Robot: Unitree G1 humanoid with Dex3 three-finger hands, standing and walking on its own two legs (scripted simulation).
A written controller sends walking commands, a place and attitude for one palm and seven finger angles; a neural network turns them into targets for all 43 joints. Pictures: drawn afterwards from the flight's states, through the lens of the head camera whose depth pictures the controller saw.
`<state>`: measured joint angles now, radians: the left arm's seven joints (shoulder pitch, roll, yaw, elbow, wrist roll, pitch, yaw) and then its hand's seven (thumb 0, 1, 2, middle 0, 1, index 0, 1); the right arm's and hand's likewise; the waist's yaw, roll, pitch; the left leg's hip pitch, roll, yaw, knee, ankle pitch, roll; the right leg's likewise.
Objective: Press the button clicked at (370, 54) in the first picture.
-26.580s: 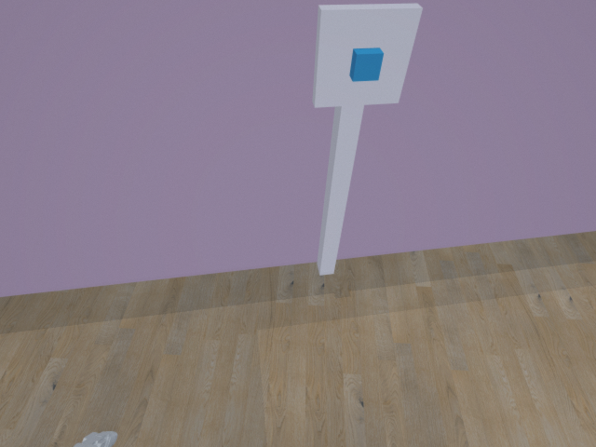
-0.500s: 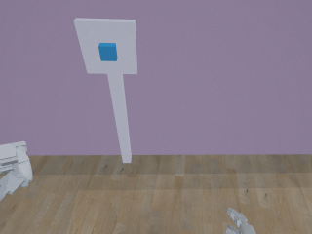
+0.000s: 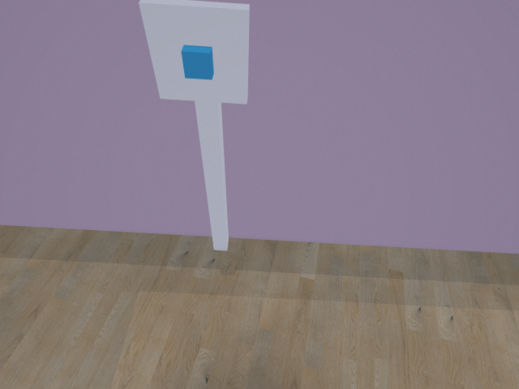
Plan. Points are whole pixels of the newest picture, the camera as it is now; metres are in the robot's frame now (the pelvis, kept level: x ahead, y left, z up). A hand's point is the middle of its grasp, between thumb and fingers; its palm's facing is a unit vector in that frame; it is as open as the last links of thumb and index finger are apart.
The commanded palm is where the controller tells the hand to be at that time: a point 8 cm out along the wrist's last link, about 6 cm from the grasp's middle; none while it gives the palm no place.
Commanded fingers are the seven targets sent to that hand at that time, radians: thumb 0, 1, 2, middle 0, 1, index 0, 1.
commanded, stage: let the arm hang, fingers relaxed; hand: left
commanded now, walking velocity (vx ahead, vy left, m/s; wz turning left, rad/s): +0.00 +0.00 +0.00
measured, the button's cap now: (198, 61) +0.72 +0.17 +0.13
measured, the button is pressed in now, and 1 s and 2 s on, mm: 0 0 0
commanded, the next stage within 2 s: stand and wait in 0.76 s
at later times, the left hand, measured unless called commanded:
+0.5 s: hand out of the picture -0.01 +0.17 -0.17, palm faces +0.01 -0.99 -0.16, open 7.2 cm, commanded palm none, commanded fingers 0.00 0.90 0.90 -0.20 -0.30 -0.20 -0.30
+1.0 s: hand out of the picture -0.01 +0.19 -0.17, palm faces +0.00 -0.98 -0.20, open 7.4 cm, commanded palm none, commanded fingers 0.00 0.90 0.90 -0.20 -0.30 -0.20 -0.30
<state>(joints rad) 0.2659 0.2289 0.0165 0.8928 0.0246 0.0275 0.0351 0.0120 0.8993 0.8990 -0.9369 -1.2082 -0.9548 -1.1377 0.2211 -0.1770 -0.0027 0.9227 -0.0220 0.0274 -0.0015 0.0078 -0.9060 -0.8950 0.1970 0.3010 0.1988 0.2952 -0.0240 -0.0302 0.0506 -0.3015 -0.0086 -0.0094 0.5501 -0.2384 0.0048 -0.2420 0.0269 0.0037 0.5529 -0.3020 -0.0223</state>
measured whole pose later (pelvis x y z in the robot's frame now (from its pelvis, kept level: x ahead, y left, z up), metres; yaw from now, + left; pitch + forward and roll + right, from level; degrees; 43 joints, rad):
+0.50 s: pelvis +0.00 +0.01 +0.01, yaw -1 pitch -2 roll +0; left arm 0.29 0.12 -0.01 1.16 0.01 0.00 0.03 0.00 0.91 0.90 -0.24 -0.34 -0.23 -0.34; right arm 0.31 -0.12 -0.01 1.14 -0.01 0.01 -0.03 0.01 -0.91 -0.90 0.20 0.30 0.20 0.29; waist -0.01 0.00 0.04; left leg -0.21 -0.02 0.01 0.42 -0.18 0.02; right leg -0.15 0.01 0.03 0.43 -0.24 -0.01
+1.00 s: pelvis +0.00 +0.01 +0.01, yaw -1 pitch -2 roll +0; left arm 0.28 0.17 0.01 1.16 0.01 0.00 0.03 0.00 0.91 0.90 -0.20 -0.30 -0.20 -0.29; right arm 0.28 -0.16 -0.02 1.14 -0.01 0.01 -0.03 0.00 -0.91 -0.90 0.20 0.30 0.20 0.30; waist -0.01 0.00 0.06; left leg -0.20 -0.02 0.02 0.41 -0.18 0.02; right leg -0.15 0.01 0.03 0.42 -0.23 0.00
